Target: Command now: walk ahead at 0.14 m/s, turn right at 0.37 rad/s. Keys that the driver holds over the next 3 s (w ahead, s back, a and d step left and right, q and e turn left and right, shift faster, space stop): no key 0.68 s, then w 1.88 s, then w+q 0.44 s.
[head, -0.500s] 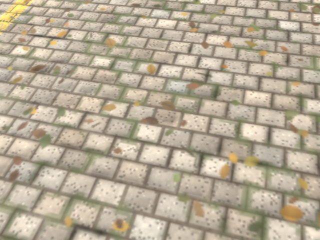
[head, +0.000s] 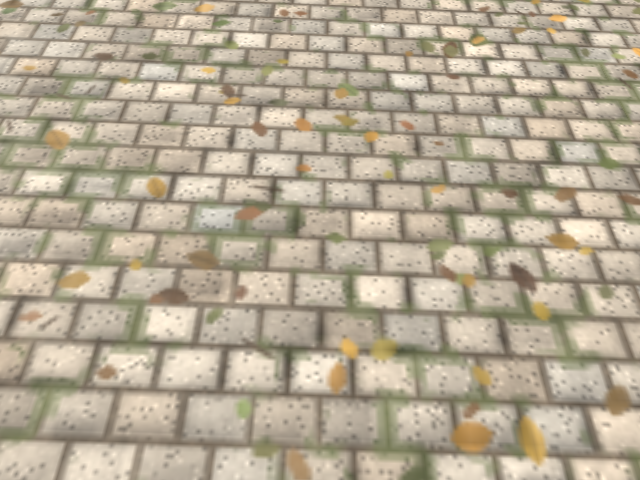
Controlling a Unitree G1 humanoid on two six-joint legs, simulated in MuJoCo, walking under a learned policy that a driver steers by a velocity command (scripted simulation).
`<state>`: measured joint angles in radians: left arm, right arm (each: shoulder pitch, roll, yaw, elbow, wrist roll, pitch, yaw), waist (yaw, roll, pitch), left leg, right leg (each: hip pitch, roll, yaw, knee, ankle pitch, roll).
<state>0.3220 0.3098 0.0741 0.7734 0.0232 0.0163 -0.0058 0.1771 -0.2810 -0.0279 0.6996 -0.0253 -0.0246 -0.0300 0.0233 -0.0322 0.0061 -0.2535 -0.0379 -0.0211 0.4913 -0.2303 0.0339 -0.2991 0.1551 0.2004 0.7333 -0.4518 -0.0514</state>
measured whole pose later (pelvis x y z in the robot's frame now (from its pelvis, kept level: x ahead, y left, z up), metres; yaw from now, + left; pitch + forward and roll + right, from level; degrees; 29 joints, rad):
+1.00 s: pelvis +0.12 +0.00 +0.00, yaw -2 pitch +0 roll -1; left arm 0.28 0.27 0.04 1.04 0.02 -0.01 -0.01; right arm 0.39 -0.23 -0.01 1.03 -0.03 -0.05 -0.01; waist -0.01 -0.01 0.00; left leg -0.05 -0.03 0.01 0.39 -0.34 0.05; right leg -0.32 0.05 0.00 0.77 -0.37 -0.07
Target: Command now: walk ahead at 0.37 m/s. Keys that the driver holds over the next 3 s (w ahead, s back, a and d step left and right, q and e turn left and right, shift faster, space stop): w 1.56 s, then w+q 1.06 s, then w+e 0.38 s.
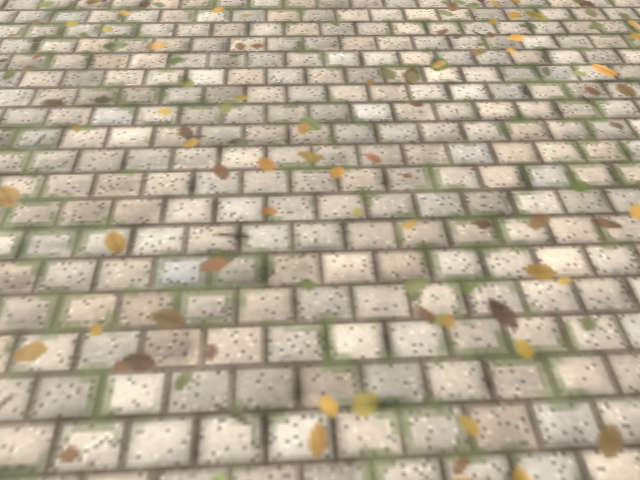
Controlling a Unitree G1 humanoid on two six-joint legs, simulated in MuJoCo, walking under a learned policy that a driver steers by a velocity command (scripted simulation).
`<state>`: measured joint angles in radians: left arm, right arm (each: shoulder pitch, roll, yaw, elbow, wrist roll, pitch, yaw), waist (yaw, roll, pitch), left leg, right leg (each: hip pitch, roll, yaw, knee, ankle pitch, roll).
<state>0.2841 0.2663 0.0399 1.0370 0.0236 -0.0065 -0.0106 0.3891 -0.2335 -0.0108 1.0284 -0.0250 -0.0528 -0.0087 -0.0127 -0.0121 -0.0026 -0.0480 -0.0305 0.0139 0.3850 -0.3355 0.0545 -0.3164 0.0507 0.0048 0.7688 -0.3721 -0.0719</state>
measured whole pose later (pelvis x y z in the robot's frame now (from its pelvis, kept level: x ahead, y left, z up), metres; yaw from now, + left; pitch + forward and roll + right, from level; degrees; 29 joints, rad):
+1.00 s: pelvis +0.52 +0.00 +0.00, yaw +0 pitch -1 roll +0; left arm 0.32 0.22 0.04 1.02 0.02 -0.07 0.00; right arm 0.20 -0.22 -0.06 0.96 -0.02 -0.07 0.01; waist 0.02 -0.02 0.07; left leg -0.27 -0.05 0.11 0.44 -0.17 0.09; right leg -0.37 -0.02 0.00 1.16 -0.32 -0.09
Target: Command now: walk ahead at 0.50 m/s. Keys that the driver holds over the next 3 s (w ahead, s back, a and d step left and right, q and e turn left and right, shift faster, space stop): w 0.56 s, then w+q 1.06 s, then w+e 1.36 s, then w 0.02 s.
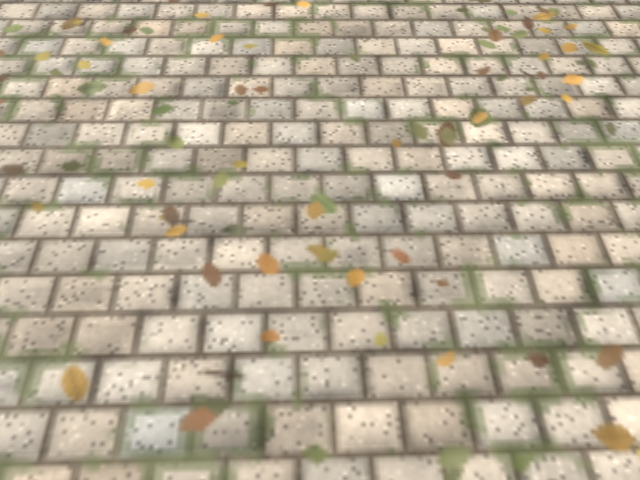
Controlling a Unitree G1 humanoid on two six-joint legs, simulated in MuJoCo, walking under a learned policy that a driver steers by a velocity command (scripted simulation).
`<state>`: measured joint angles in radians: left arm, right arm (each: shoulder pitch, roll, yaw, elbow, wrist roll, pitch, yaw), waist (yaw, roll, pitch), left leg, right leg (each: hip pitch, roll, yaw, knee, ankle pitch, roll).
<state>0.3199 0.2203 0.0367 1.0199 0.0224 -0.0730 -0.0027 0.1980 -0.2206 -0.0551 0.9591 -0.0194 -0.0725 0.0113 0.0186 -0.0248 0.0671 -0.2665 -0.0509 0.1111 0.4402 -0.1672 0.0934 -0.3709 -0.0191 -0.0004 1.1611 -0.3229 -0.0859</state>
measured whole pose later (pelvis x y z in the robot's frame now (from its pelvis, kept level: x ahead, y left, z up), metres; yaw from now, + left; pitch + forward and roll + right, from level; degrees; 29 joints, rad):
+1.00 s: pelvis +0.54 -0.01 -0.02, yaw +12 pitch +0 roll +0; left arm 0.40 0.19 0.04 1.03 0.01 -0.07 0.02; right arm 0.07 -0.20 -0.06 0.87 -0.04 -0.05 0.03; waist 0.02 -0.01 0.07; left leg -0.44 -0.07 0.12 0.60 -0.16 0.16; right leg -0.06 -0.04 -0.20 0.85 -0.45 -0.03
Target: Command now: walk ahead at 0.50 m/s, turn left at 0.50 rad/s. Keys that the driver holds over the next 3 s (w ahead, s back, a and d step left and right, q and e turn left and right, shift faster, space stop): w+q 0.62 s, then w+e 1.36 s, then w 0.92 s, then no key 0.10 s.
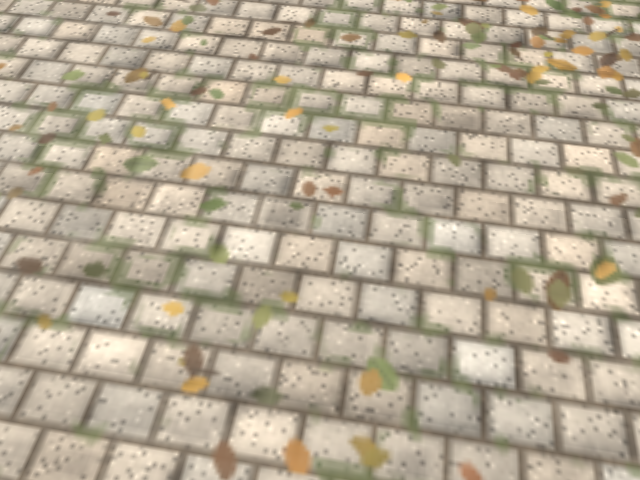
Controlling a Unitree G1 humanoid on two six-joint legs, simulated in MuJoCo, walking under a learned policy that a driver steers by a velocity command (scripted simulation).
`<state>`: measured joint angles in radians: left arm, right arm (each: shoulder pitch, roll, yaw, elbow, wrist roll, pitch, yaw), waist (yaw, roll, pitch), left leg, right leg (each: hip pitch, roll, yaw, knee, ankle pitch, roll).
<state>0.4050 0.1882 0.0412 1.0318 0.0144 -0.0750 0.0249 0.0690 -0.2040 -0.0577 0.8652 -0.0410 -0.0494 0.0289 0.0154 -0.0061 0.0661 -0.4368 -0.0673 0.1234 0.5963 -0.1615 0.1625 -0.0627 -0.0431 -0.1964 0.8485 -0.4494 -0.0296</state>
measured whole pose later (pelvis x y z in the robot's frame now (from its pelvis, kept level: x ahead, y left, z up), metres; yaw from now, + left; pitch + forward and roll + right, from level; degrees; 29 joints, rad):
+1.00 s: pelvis +0.50 +0.09 +0.01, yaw +18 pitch +2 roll -2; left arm 0.47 0.24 0.05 0.93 0.00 -0.06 -0.02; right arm 0.03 -0.22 0.00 0.72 -0.05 -0.07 0.02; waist 0.09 0.01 0.02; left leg -0.41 0.02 0.04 0.52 -0.13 0.04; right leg -0.11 0.01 0.00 0.57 -0.43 -0.03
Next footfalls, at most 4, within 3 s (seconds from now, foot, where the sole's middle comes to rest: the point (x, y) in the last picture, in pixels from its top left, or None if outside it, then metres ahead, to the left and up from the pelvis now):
0.50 right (372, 469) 0.47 -0.07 -0.75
0.98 left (233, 412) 0.58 0.22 -0.75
1.50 right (314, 290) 0.89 0.05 -0.75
2.04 left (277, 186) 1.23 0.17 -0.75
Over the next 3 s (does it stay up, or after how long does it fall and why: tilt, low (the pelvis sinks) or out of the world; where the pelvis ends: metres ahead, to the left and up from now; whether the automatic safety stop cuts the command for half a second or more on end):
stays up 1.49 -0.08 0.02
